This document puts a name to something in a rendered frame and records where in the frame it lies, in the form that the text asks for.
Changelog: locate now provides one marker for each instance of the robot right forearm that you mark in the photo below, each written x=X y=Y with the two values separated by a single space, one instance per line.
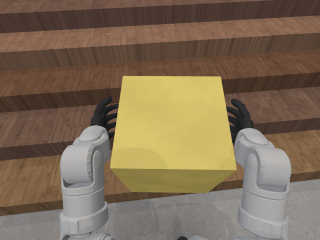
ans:
x=266 y=182

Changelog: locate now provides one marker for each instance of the robot left hand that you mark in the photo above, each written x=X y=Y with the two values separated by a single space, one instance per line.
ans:
x=100 y=117

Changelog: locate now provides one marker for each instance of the robot left forearm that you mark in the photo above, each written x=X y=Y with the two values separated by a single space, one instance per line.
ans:
x=82 y=184

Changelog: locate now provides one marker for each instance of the carton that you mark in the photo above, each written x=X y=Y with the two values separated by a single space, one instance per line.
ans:
x=172 y=134

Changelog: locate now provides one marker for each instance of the robot right hand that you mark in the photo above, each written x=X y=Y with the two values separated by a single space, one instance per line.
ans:
x=242 y=120

